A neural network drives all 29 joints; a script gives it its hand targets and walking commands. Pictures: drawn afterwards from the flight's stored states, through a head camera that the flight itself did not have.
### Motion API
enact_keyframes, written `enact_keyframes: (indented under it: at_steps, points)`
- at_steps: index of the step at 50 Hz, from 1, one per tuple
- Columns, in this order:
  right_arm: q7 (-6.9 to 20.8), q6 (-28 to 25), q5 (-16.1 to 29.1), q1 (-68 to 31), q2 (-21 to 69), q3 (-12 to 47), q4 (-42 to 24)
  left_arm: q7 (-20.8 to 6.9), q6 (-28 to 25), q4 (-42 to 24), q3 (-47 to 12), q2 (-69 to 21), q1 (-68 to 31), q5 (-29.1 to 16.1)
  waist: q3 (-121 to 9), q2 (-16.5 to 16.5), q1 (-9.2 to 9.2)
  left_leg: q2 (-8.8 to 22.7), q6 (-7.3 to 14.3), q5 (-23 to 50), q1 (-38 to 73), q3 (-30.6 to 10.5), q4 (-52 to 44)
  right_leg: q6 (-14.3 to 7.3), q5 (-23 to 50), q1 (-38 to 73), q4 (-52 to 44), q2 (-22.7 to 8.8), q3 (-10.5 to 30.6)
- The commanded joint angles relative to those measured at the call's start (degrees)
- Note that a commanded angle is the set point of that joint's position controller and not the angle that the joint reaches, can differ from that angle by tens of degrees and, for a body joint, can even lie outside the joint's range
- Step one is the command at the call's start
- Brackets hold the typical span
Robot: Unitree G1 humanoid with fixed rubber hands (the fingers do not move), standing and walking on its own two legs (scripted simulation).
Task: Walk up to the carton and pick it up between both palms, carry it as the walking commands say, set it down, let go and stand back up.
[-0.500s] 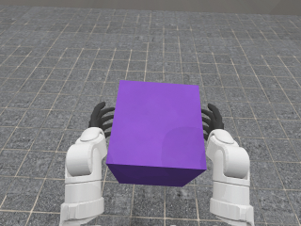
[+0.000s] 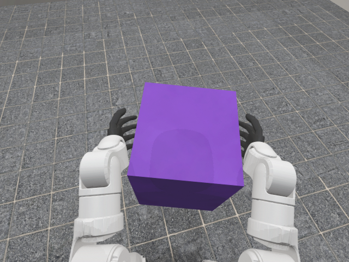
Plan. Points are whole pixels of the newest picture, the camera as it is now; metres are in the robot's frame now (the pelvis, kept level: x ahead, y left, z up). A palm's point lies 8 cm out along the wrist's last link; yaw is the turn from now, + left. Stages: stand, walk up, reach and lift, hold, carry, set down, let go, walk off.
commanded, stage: carry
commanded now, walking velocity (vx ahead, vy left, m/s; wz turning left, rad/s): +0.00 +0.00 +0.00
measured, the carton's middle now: (182, 153) +0.36 -0.01 +0.02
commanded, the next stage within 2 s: none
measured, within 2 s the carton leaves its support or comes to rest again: neither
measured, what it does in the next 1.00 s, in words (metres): steps on the spot: left foot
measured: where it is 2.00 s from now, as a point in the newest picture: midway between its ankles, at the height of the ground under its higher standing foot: outside the picture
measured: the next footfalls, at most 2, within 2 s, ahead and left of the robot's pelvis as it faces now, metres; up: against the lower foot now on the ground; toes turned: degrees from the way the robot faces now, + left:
left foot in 0.22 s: +0.06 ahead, +0.11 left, +0.00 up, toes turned +3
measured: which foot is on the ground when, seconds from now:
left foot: up 0.00-0.20, down 0.22-1.00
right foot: down 0.00-1.00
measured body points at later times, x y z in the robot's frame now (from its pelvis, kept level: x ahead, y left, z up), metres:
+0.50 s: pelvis -0.02 +0.01 +0.01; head -0.04 +0.01 +0.46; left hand +0.32 +0.13 +0.12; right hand +0.30 -0.16 +0.11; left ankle +0.02 +0.11 -0.72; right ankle -0.01 -0.10 -0.72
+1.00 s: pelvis -0.04 +0.02 +0.01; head -0.05 +0.01 +0.46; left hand +0.30 +0.13 +0.11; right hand +0.28 -0.16 +0.11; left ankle +0.02 +0.11 -0.72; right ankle -0.01 -0.10 -0.72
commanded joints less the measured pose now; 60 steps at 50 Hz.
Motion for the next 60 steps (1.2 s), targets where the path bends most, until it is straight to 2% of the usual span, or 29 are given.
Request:
enact_keyframes:
  at_steps: [1, 4, 7, 9, 10, 11, 12, 13, 14, 15, 17, 18, 19, 20, 21, 22, 23, 27, 34, 48, 60]
  points:
    - [1.99, -1.78, 13.05, -34.46, 48.44, 40.13, -5.01, -1.68, -1.96, -6.9, -32.43, -41.99, -28.97, -9.2, -26.59, -11.68, 1.15, -0.78, 0.28, 3.48, -8.49, -2.14, 3.02, -6.73, 48.8, 27.42, -6.39, -15.21, 15.54]
    - [2.19, -2.5, 13.97, -33.75, 48.5, 40.95, -6.74, -1.71, -2.88, -8.78, -33.0, -41.53, -26.89, -8.61, -28.04, -9.41, 1.42, -2.83, 1.12, 6.66, -3.43, -1.02, -3.31, -6.81, 43.06, 23.82, -7.33, -15.11, 14.06]
    - [2.0, -2.09, 13.44, -31.42, 46.69, 40.87, -6.54, -1.43, -2.7, -8.82, -33.33, -39.94, -24.14, -7.97, -27.64, -10.07, 1.54, -5.14, 2.57, 9.18, 2.49, 0.0, -11.61, -6.56, 38.33, 19.86, -7.93, -14.68, 13.62]
    - [1.92, -1.45, 12.75, -29.72, 45.59, 40.31, -5.6, -1.25, -2.16, -8.43, -33.46, -39.16, -23.96, -7.99, -26.88, -10.12, 0.46, -6.86, 3.82, 14.74, 9.58, 1.26, -23.52, -4.8, 34.43, 16.66, -6.38, -12.64, 12.02]
    - [1.92, -1.14, 12.21, -29.34, 44.99, 39.56, -5.03, -1.18, -1.8, -7.83, -33.56, -38.86, -23.98, -8.21, -27.06, -8.42, -0.28, -5.92, 4.51, 21.55, 16.55, 0.97, -32.49, -2.76, 29.56, 13.52, -4.11, -10.81, 10.33]
    - [1.96, -0.87, 11.62, -28.66, 44.12, 38.33, -4.01, -1.13, -1.35, -7.12, -33.72, -38.72, -24.07, -8.35, -27.87, -3.81, -0.48, -0.02, 5.97, 28.32, 25.55, -5.65, -36.18, -0.13, 18.47, 6.38, -0.28, -8.09, 8.73]
    - [2.09, -0.78, 10.52, -26.02, 42.7, 37.19, -3.53, -1.46, -0.82, -7.92, -34.91, -39.27, -22.97, -8.39, -27.55, 9.33, -0.28, 11.76, 11.38, 47.97, 29.63, -17.97, -35.01, 3.2, -2.05, -2.49, 4.4, -2.94, 5.13]
    - [2.17, -0.33, 10.15, -22.87, 42.67, 36.66, -4.23, -1.72, -0.38, -9.11, -35.85, -39.79, -22.22, -8.94, -27.21, 12.91, -0.63, 14.93, 15.88, 53.88, 28.41, -19.67, -35.22, 3.77, -14.23, -2.77, 7.86, -1.68, 3.88]
    - [2.19, -0.2, 9.53, -22.87, 42.87, 36.55, -4.85, -1.96, -0.24, -9.17, -36.41, -40.79, -23.26, -9.78, -26.57, 9.35, -0.54, 13.92, 16.42, 55.17, 27.76, -17.52, -34.37, 3.59, -14.0, -2.08, 8.87, -1.88, 4.72]
    - [2.22, -0.45, 8.82, -25.38, 42.83, 36.66, -4.66, -2.32, -0.47, -8.95, -36.78, -41.04, -27.07, -10.87, -25.46, 6.03, -0.34, 12.29, 15.7, 51.95, 26.15, -15.01, -34.08, 3.32, -11.31, -0.52, 6.78, -1.94, 4.77]
    - [1.89, -0.65, 7.85, -27.84, 42.28, 36.3, -4.92, -2.79, -0.44, -7.84, -37.61, -41.95, -29.42, -12.3, -22.62, 5.51, 0.52, 7.69, 12.64, 43.7, 21.62, -8.26, -33.64, 3.15, -2.25, 5.18, -3.85, -1.17, 2.49]
    - [1.63, -0.56, 7.27, -27.84, 41.41, 35.32, -3.82, -2.82, -0.21, -6.58, -37.54, -41.83, -29.76, -12.59, -22.14, 6.1, 0.6, 5.62, 11.24, 40.25, 20.94, -6.47, -33.11, 3.12, 3.34, 8.06, -9.25, -0.99, 1.93]
    - [1.41, -0.4, 6.55, -26.43, 40.66, 34.24, -2.25, -2.8, 0.15, -4.93, -37.13, -41.5, -28.75, -12.51, -22.73, 6.73, 0.48, 4.44, 10.18, 37.93, 20.24, -6.08, -32.36, 2.79, 6.5, 11.0, -11.05, -2.79, 3.95]
    - [1.16, -0.13, 5.78, -25.77, 40.02, 33.37, -0.62, -2.81, 0.38, -3.44, -36.56, -40.82, -28.86, -12.53, -23.07, 4.96, 0.23, 2.91, 9.04, 35.61, 19.11, -5.88, -31.72, 2.15, 9.46, 12.52, -11.22, -5.86, 7.62]
    - [1.24, 0.41, 5.42, -24.61, 40.14, 32.94, 0.19, -2.8, 0.61, -2.34, -35.56, -40.28, -27.36, -11.82, -22.41, -0.36, -0.24, 0.47, 7.8, 28.63, 17.99, -3.73, -30.47, 1.12, 14.08, 11.05, -11.18, -9.22, 11.7]
    - [1.47, 0.7, 5.53, -24.66, 40.99, 32.93, 0.51, -2.96, 0.77, -2.24, -34.91, -40.49, -26.97, -11.49, -21.66, -3.24, -0.49, -0.82, 7.36, 23.36, 18.07, -2.84, -30.25, 0.31, 14.46, 9.69, -12.31, -10.26, 12.56]
    - [1.62, 0.78, 5.96, -26.62, 41.9, 33.31, 0.63, -3.04, 0.79, -2.36, -34.52, -40.87, -28.46, -11.42, -20.61, -3.94, -0.55, -1.19, 7.19, 21.75, 17.97, -2.78, -30.71, 0.04, 13.62, 8.79, -13.03, -10.45, 12.35]
    - [1.99, 1.4, 7.35, -30.07, 43.53, 34.09, 1.66, -2.88, 1.2, -0.62, -32.08, -41.01, -28.47, -9.84, -18.67, -3.95, -0.31, -0.07, 7.64, 21.27, 16.83, -4.46, -34.14, 1.11, 6.47, 8.61, -13.24, -8.22, 9.5]
    - [2.98, 1.77, 8.96, -32.28, 45.86, 34.6, 2.87, -2.8, 1.25, 0.57, -29.85, -41.64, -28.91, -7.96, -17.63, -3.09, -0.23, -0.49, 7.58, 18.35, 16.4, -4.92, -36.05, 0.71, 3.09, 8.44, -14.29, -8.25, 9.5]
    - [3.45, 0.69, 8.36, -30.38, 46.96, 34.99, 2.22, -4.19, 0.24, -0.82, -32.01, -43.68, -29.18, -10.03, -19.87, -2.67, -0.33, -0.34, 8.64, 21.19, 19.04, -5.15, -35.03, 0.52, 6.5, 8.52, -13.47, -7.99, 9.41]
    - [5.38, -2.85, 6.9, -28.56, 47.26, 34.38, 5.45, -6.32, -3.26, 2.54, -31.93, -44.58, -27.94, -9.39, -20.1, -1.57, -0.16, 0.15, 9.39, 22.85, 18.48, -6.2, -35.81, 0.9, 8.25, 9.88, -11.59, -7.08, 8.33]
